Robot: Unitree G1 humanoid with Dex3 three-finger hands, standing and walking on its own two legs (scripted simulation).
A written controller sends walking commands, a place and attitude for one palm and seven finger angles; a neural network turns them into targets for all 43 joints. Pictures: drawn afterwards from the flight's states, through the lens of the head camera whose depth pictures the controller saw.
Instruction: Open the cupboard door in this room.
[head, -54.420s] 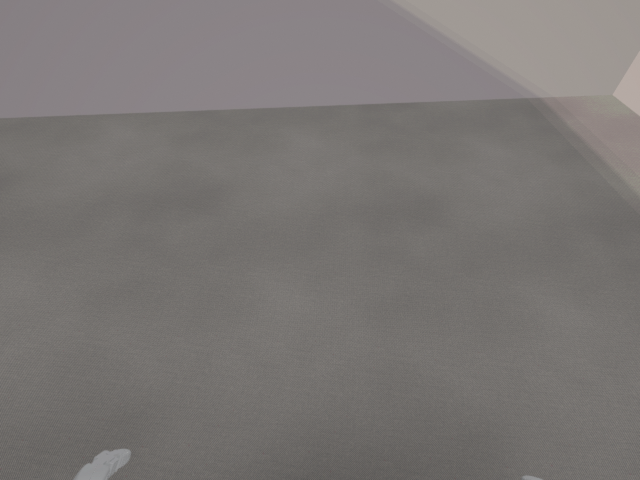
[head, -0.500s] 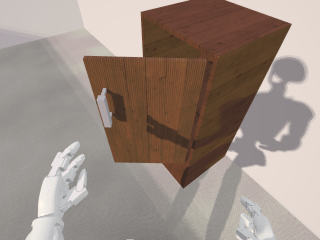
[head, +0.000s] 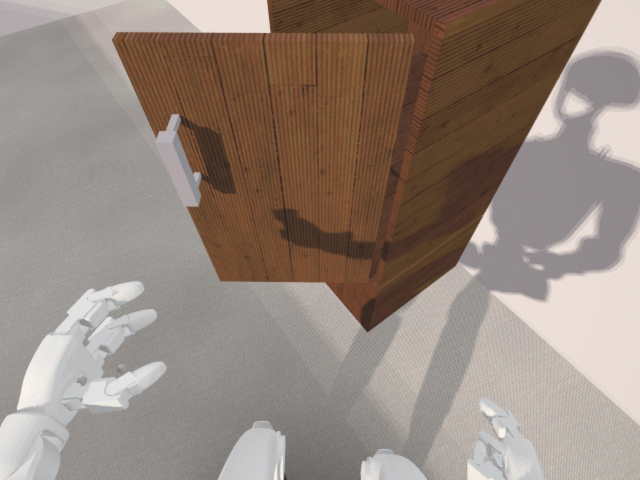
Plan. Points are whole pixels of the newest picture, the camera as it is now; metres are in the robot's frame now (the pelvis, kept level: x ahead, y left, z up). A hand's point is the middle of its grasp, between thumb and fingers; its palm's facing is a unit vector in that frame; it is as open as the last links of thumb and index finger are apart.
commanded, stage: raise the hand with hooked fingers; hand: left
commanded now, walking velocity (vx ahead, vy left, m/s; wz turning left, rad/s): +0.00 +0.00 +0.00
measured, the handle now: (183, 161) +0.54 +0.23 +0.06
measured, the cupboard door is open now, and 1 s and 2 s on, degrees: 52 52 52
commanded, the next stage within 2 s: move the hooked fingers beside the handle in 1.32 s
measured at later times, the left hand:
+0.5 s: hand (34, 340) +0.25 +0.31 +0.08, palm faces +0.07 -1.00 -0.06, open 13.5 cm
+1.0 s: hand (34, 318) +0.28 +0.33 +0.07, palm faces +0.01 -1.00 -0.04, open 14.0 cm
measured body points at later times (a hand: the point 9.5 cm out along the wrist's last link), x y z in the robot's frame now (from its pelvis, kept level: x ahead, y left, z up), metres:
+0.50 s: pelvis +0.00 +0.06 +0.01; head +0.05 +0.09 +0.46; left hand +0.24 +0.37 +0.08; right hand +0.18 -0.18 -0.05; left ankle +0.06 +0.13 -0.65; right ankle -0.01 -0.09 -0.65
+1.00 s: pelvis -0.01 +0.05 +0.02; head +0.05 +0.08 +0.47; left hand +0.27 +0.38 +0.08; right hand +0.13 -0.21 -0.05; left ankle +0.06 +0.13 -0.65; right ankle -0.01 -0.09 -0.65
